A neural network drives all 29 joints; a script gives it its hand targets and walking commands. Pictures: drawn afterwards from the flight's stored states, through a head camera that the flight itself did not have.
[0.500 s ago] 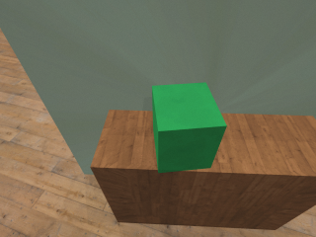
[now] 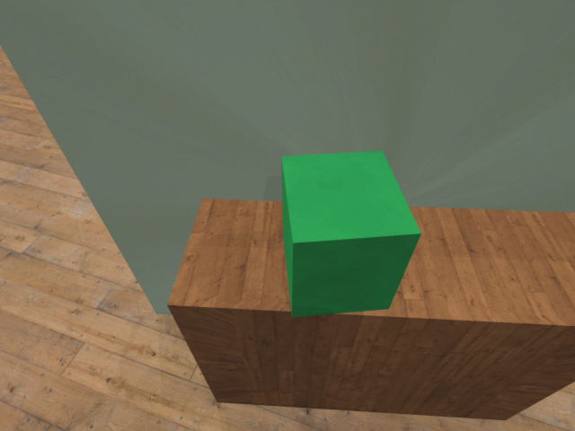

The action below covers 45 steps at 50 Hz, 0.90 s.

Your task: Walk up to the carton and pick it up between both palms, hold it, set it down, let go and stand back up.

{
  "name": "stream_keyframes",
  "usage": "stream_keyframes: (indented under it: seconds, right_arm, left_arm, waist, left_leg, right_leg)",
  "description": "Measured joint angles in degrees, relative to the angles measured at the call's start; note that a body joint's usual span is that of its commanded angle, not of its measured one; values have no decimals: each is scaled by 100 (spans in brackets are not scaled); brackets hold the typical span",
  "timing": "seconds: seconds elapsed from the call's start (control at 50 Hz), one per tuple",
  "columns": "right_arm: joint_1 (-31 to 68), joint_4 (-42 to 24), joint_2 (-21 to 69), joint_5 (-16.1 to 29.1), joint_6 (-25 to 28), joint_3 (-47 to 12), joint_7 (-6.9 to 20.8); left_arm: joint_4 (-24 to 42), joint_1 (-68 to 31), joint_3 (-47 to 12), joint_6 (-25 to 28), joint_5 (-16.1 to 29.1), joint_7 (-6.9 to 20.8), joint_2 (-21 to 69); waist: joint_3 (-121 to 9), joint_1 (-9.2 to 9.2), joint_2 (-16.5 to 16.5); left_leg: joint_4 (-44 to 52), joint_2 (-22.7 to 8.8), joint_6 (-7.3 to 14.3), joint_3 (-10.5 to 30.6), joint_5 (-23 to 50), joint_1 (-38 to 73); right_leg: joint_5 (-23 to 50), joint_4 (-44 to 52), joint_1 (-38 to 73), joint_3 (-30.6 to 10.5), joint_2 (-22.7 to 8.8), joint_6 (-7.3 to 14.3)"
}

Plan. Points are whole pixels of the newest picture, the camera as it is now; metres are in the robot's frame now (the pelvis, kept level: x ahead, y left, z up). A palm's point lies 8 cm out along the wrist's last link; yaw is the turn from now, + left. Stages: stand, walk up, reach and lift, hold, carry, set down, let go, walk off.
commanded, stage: stand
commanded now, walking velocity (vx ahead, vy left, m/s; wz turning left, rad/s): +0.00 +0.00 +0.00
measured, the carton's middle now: (336, 234) +0.46 -0.07 -0.02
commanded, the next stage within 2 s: none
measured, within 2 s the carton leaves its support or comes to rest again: neither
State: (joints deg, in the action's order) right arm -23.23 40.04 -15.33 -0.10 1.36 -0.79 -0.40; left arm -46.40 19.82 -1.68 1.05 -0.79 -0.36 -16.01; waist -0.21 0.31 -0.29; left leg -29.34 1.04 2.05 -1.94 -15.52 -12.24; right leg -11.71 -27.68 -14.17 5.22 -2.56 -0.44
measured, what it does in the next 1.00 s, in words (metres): stands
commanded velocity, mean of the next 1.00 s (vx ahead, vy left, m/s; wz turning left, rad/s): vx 0.00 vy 0.00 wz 0.00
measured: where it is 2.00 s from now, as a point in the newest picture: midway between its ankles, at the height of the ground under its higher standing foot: outside the picture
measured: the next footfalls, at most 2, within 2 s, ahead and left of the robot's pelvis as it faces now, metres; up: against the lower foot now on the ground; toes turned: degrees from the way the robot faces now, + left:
none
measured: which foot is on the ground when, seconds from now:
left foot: down 0.00-1.00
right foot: down 0.00-1.00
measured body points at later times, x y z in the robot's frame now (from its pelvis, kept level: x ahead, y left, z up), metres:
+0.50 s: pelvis +0.01 -0.01 +0.00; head +0.00 +0.00 +0.45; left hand +0.06 +0.26 -0.13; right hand +0.07 -0.27 -0.12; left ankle +0.00 +0.09 -0.74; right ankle +0.04 -0.12 -0.74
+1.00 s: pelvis +0.00 -0.02 +0.00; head +0.00 -0.02 +0.45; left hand +0.04 +0.25 -0.13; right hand +0.05 -0.28 -0.13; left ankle +0.00 +0.09 -0.74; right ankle +0.03 -0.12 -0.74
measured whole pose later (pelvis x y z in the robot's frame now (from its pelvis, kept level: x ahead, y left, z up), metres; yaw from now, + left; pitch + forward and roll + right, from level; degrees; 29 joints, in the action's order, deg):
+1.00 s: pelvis +0.00 -0.02 +0.00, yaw +1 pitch -2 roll +0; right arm -22.8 45.4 -14.7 -0.2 0.8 -0.3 -1.1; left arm -49.0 20.7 -0.8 0.9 -0.3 -0.8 -15.6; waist 0.4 0.4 -0.3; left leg -27.3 0.2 0.5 -0.7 -14.5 -11.3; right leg -11.8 -26.8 -13.4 6.4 -1.7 1.0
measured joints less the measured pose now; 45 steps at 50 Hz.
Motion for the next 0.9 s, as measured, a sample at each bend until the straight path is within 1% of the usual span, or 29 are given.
stream_keyframes:
  seconds: [0.9]
  right_arm:
    - [54, 455, 50, -5, -52, 49, -65]
  left_arm:
    - [-215, 66, 74, -13, 42, -35, 34]
  waist:
    - [53, 10, -2]
  left_leg:
    - [187, -68, -140, 112, 88, 101]
  right_leg:
    - [-19, 76, 80, 108, 71, 130]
